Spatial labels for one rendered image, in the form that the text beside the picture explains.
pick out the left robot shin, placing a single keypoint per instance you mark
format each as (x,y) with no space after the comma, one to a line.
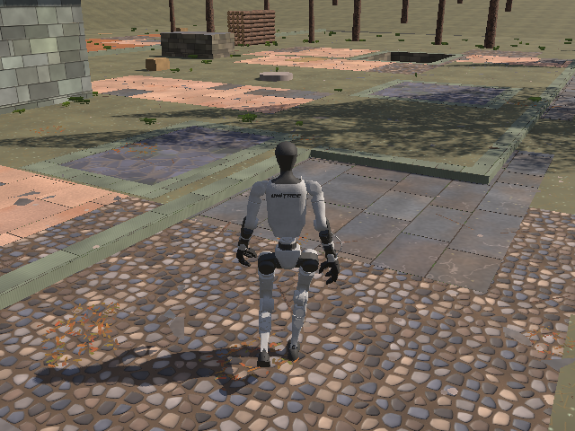
(264,327)

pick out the right robot upper arm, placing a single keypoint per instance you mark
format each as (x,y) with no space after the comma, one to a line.
(315,190)

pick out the left robot hand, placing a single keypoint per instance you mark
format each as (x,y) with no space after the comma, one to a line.
(248,253)

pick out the left robot upper arm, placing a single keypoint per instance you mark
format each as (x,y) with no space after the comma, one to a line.
(258,189)

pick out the right robot foot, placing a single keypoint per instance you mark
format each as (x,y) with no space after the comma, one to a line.
(292,353)

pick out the left robot forearm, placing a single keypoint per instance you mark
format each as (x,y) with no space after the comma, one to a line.
(244,238)

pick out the right robot forearm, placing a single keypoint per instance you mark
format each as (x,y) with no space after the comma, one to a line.
(327,243)

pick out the right robot hand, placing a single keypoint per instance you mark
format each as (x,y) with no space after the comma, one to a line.
(335,270)

